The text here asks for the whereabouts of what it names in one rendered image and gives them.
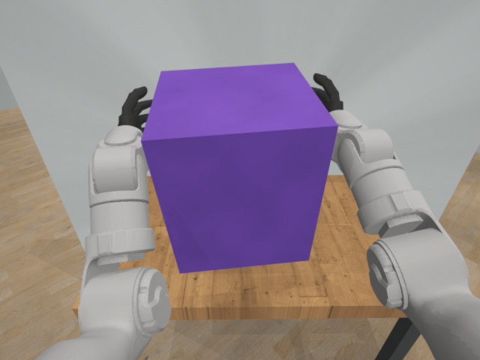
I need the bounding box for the carton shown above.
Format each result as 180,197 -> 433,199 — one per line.
141,63 -> 338,274

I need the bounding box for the robot right upper arm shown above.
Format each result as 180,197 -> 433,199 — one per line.
367,228 -> 480,360

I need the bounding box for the right robot forearm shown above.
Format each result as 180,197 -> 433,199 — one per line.
330,109 -> 470,288

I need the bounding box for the robot left hand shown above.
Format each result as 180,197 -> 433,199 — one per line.
118,86 -> 153,133

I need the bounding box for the table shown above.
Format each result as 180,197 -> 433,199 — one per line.
72,175 -> 421,360

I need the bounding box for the robot right hand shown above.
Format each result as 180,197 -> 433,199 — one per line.
311,73 -> 344,113

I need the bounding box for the left robot forearm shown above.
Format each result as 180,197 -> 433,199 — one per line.
78,125 -> 155,330

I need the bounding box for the robot left upper arm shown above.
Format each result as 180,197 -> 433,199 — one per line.
33,266 -> 171,360

